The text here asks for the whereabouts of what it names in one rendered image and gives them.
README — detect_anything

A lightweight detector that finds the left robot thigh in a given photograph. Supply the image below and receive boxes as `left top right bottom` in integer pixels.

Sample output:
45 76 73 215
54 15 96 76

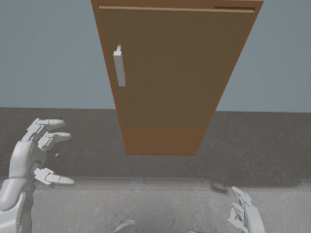
114 222 142 233

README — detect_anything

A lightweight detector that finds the right robot hand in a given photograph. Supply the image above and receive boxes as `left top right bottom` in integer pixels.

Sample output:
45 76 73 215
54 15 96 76
227 186 266 233

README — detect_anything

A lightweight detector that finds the handle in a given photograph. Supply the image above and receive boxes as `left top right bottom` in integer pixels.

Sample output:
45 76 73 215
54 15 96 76
113 45 126 86

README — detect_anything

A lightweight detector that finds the left robot hand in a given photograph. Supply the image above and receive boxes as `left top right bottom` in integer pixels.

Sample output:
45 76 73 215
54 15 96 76
9 118 76 188

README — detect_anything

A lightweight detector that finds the cupboard door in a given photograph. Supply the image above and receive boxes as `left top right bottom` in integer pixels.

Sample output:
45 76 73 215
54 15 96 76
98 5 255 130

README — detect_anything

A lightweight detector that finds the robot left forearm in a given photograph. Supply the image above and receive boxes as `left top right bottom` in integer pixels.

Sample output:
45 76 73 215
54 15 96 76
0 178 36 233

